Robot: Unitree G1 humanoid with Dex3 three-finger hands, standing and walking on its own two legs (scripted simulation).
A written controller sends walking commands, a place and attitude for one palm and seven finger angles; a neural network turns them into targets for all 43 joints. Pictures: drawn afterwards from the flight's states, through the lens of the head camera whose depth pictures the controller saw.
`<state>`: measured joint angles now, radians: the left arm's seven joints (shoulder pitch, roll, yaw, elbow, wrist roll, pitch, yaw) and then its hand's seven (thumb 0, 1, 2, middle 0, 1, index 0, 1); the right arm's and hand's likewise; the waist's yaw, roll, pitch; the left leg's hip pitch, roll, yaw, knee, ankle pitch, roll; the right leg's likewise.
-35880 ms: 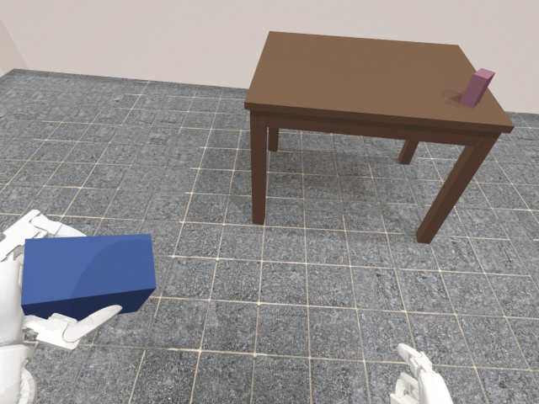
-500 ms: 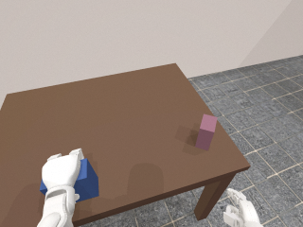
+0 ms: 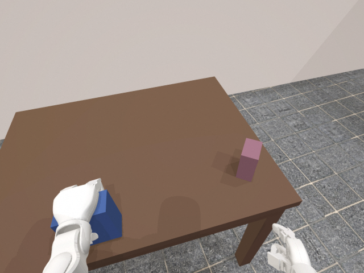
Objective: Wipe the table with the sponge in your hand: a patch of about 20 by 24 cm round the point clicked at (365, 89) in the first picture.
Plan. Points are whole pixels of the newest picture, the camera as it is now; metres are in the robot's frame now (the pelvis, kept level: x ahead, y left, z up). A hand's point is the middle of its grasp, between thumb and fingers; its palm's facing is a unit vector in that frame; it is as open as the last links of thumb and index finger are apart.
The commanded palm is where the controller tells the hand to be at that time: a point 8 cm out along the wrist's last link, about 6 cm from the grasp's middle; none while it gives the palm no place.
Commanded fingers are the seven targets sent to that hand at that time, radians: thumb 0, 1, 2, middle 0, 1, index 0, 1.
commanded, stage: lift the sponge slowly off the table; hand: left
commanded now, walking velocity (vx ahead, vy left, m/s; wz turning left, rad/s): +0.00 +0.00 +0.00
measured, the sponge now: (93, 224) +0.22 +0.26 -0.05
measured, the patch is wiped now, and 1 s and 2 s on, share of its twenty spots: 1.00 1.00 1.00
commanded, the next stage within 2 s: bring the sponge back beside the body in 1.58 s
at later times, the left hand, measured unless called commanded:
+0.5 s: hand (82, 213) +0.22 +0.26 +0.02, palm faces -0.05 -0.14 -0.99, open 10.2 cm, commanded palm +0.20 +0.26 +0.09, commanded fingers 0.00 0.10 1.30 -1.20 -1.60 -1.20 -1.60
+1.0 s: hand (83, 205) +0.22 +0.25 +0.06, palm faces -0.01 -0.15 -0.99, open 10.2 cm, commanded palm +0.20 +0.25 +0.13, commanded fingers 0.00 0.10 1.30 -1.20 -1.60 -1.20 -1.60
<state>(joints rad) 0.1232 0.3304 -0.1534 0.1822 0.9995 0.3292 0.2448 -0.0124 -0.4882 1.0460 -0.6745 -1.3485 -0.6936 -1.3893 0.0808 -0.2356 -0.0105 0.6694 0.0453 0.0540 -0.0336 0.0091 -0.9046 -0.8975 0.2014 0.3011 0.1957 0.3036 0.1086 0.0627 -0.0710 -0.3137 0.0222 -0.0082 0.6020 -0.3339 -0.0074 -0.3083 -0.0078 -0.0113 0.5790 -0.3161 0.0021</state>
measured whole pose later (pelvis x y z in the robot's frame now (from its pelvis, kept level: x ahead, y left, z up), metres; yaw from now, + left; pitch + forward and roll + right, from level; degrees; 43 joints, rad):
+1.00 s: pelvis +0.00 +0.00 +0.01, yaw +0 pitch -3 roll +0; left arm 0.15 0.36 -0.17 -0.04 0.97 0.37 0.11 -0.01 -0.51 1.05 -0.71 -1.32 -0.73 -1.35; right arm 0.04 -0.25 0.01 0.70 0.04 0.05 -0.02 0.01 -0.90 -0.90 0.20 0.30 0.20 0.31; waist 0.13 0.09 -0.01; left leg -0.11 0.02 0.00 0.42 -0.25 -0.01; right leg -0.11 0.00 -0.01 0.39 -0.23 0.00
